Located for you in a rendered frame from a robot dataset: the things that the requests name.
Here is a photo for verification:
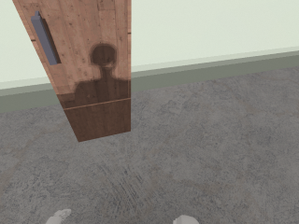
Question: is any cupboard door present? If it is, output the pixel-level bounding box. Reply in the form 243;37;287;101
18;0;128;108

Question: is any handle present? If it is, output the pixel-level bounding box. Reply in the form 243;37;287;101
31;10;57;65

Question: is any left robot hand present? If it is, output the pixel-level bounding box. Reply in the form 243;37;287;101
46;208;71;224

